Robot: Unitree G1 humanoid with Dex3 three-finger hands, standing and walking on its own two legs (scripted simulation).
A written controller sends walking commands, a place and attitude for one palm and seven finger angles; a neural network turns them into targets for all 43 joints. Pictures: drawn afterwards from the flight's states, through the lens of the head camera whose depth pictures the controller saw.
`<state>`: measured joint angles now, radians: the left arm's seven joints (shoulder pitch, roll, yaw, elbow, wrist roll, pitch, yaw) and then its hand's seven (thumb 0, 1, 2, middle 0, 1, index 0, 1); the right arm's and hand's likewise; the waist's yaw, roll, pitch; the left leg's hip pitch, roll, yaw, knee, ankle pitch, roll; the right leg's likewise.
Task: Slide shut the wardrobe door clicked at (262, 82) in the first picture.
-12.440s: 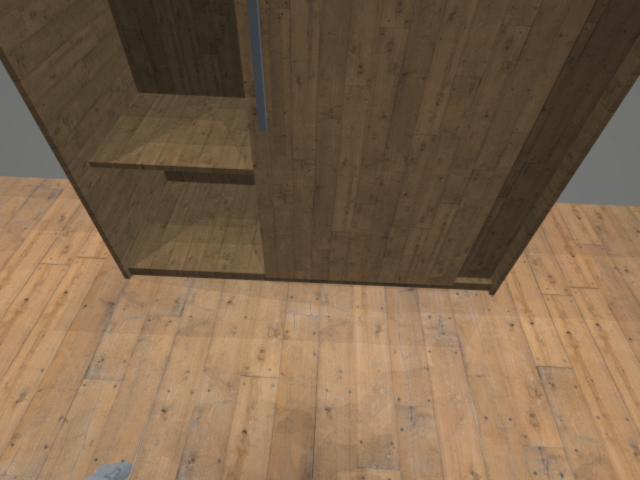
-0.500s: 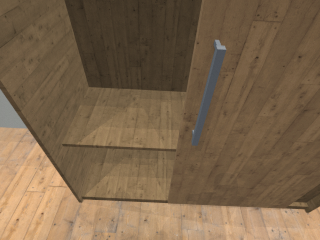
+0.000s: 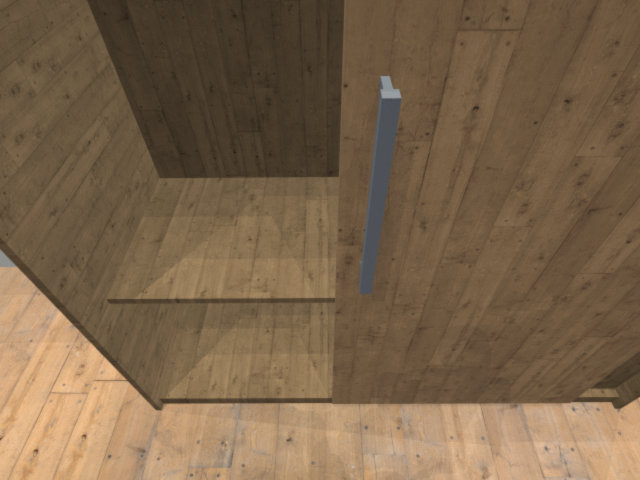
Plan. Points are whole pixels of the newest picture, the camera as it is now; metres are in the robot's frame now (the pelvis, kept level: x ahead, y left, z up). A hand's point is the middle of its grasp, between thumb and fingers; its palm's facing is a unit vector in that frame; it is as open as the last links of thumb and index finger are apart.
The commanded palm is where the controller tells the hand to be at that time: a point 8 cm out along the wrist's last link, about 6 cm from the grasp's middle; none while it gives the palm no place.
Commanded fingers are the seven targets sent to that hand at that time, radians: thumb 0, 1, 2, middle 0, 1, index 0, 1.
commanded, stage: come to a stop and stand still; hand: right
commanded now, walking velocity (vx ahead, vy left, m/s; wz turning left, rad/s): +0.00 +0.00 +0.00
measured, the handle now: (373, 206) +0.44 -0.05 +0.12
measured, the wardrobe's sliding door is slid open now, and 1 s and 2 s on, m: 0.53 0.53 0.53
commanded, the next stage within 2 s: look again from close up in 0.20 s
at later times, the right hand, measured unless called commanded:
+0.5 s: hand out of the picture -0.01 -0.17 -0.18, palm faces +0.03 +0.99 -0.17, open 7.4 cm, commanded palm none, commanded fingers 0.00 -0.90 -0.90 0.20 0.30 0.20 0.30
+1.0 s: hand out of the picture -0.03 -0.15 -0.18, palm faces +0.04 +0.99 -0.14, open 7.4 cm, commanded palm none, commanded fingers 0.00 -0.90 -0.90 0.20 0.30 0.20 0.30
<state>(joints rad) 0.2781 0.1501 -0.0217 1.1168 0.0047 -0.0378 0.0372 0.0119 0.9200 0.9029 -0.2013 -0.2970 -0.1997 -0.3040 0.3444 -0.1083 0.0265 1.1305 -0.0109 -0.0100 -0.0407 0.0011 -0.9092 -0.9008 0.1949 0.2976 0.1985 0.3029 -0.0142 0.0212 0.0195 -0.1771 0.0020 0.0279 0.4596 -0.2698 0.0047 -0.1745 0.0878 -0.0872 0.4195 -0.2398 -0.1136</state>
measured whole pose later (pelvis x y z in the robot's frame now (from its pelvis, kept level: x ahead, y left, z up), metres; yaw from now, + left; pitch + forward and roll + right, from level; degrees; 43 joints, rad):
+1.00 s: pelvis +0.00 +0.00 +0.00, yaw +0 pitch -1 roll +0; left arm 0.31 0.13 -0.02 1.15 0.00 -0.04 0.03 0.00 0.91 0.90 -0.20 -0.30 -0.20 -0.30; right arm 0.36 -0.11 0.02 1.13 -0.01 -0.01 -0.05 0.00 -0.91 -0.90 0.19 0.30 0.20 0.30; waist -0.01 0.02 0.01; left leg -0.16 0.01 0.03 0.43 -0.26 0.00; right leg -0.14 0.10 -0.08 0.36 -0.21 -0.12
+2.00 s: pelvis +0.00 +0.02 +0.00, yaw -1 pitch -1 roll +0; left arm 0.32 0.12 -0.02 1.15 0.00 -0.03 0.03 0.00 0.91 0.90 -0.20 -0.30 -0.20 -0.30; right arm 0.36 -0.11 0.02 1.13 -0.01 -0.02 -0.05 0.00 -0.91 -0.90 0.19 0.30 0.20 0.30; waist -0.01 0.01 0.01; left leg -0.15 -0.01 0.04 0.42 -0.25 0.03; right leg -0.15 0.08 -0.07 0.36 -0.20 -0.08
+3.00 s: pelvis -0.01 +0.07 +0.00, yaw -1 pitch -1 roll -1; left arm 0.34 0.11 -0.03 1.15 0.00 -0.02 0.03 0.00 0.91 0.90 -0.20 -0.30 -0.20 -0.30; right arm 0.38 -0.10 0.02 1.14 -0.01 -0.03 -0.04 0.00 -0.91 -0.90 0.19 0.30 0.20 0.30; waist -0.01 -0.01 0.01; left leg -0.17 -0.06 0.07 0.42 -0.24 0.10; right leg -0.17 0.03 -0.04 0.38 -0.20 -0.02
